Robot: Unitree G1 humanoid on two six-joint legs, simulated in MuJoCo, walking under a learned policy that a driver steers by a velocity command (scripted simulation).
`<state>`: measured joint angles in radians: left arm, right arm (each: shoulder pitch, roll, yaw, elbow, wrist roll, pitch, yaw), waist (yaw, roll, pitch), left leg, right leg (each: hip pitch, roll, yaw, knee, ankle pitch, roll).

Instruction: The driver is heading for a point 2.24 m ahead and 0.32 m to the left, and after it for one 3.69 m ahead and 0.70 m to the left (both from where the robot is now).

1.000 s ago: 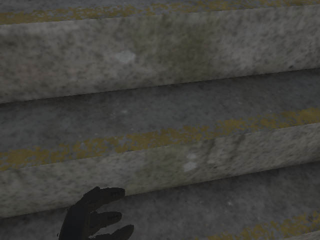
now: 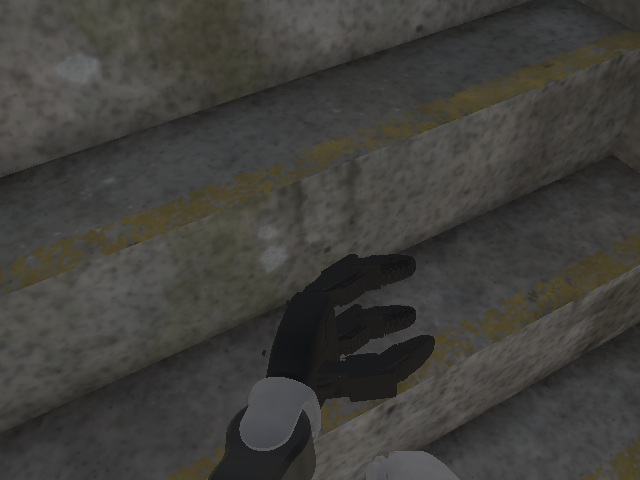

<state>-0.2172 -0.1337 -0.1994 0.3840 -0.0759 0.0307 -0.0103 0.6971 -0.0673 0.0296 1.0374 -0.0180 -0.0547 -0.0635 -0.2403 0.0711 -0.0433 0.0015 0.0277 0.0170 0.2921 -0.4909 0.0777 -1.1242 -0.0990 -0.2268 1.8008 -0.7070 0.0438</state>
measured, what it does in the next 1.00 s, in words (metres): steps to the right: right foot, then left foot 0.26 m higher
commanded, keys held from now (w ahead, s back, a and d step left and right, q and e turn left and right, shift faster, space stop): w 1.00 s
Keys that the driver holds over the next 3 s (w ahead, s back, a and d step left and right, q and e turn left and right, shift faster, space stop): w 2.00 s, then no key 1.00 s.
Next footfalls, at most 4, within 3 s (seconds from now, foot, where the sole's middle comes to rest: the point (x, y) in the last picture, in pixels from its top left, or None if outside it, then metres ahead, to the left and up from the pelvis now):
0.36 right None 0.13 -0.34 -0.78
0.92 left None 0.27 -0.13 -0.52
1.72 left None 0.26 0.00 -0.52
1.78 right None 0.12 -0.26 -0.78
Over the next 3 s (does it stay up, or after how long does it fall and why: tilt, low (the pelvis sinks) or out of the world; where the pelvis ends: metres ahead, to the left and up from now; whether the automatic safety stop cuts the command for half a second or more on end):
stays up -0.24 0.12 -0.18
